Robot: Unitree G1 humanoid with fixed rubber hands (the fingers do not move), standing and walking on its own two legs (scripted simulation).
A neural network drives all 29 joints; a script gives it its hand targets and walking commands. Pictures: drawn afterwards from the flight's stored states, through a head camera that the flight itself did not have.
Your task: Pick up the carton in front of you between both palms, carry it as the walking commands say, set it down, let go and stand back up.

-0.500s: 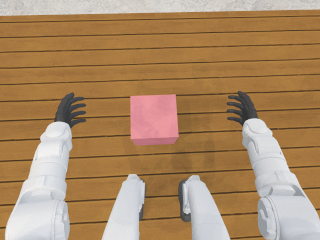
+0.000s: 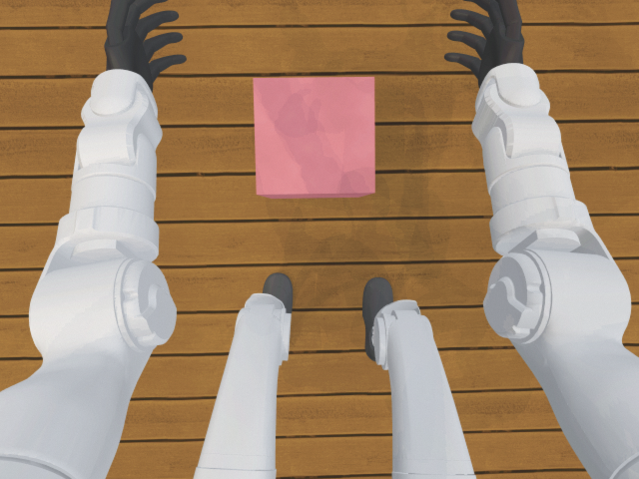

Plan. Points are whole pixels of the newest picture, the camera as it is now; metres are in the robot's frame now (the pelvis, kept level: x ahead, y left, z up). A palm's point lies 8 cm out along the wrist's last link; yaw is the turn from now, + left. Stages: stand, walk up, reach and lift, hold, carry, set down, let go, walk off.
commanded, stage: reach and lift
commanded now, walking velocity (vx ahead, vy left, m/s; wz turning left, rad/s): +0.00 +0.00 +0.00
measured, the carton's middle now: (314, 147) +0.50 +0.04 -0.51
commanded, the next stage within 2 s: none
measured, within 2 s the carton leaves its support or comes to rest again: leaves its support in 1.64 s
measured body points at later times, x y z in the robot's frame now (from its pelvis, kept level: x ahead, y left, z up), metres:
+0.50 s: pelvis -0.03 -0.01 -0.20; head +0.32 +0.01 +0.07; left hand +0.50 +0.24 -0.36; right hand +0.52 -0.15 -0.36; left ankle +0.07 +0.12 -0.60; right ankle +0.07 -0.14 -0.60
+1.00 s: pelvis -0.03 -0.01 -0.27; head +0.34 +0.01 -0.03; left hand +0.51 +0.22 -0.45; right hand +0.54 -0.14 -0.45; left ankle +0.07 +0.12 -0.60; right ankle +0.07 -0.14 -0.60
